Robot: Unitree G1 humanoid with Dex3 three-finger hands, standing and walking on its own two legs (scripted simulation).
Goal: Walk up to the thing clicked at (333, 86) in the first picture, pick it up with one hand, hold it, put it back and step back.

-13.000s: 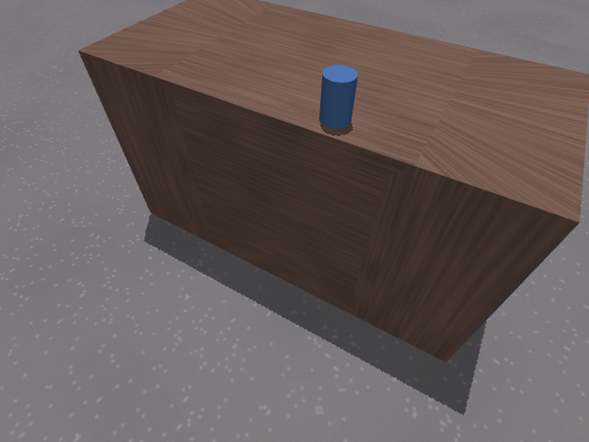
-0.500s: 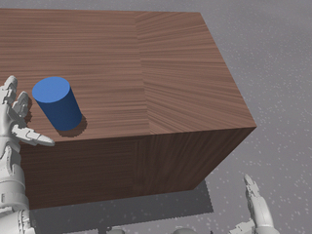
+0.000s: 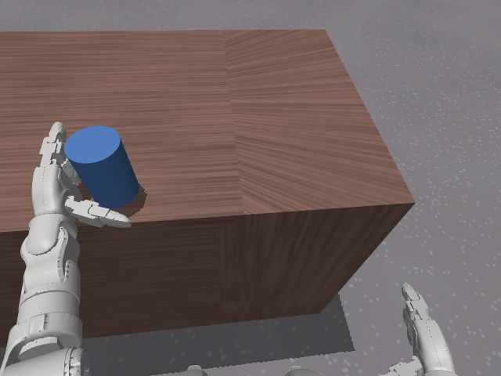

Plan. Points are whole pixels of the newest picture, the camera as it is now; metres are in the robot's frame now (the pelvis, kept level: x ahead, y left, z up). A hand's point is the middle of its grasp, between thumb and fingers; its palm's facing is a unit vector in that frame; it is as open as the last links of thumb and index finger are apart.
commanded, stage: close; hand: left
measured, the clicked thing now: (105, 169) +0.43 +0.23 +0.08
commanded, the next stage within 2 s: settle in 0.84 s
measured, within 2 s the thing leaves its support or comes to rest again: leaves its support in 1.18 s
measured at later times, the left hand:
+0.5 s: hand (101, 170) +0.42 +0.23 +0.08, palm faces +0.20 -0.98 +0.03, open 15.0 cm
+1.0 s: hand (94, 163) +0.43 +0.25 +0.09, palm faces +0.20 -0.98 +0.01, open 11.1 cm
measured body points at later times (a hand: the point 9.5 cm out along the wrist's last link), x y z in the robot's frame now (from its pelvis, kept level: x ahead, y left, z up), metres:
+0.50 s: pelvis -0.01 +0.01 +0.00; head +0.05 +0.03 +0.44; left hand +0.41 +0.29 +0.08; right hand +0.14 -0.26 -0.03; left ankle +0.02 +0.13 -0.69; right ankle +0.00 -0.14 -0.69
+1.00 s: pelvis -0.02 +0.01 -0.01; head +0.05 +0.03 +0.43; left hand +0.42 +0.30 +0.09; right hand +0.14 -0.26 -0.04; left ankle +0.02 +0.13 -0.69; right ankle +0.00 -0.14 -0.69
